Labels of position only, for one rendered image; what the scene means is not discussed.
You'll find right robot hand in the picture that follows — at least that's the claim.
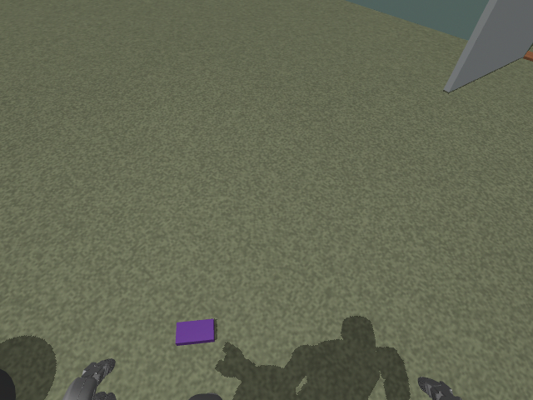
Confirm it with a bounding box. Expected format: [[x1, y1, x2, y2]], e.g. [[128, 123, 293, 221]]
[[418, 377, 462, 400]]

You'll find left robot hand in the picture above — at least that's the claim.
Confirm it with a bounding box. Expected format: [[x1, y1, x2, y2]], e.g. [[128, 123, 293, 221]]
[[62, 358, 116, 400]]

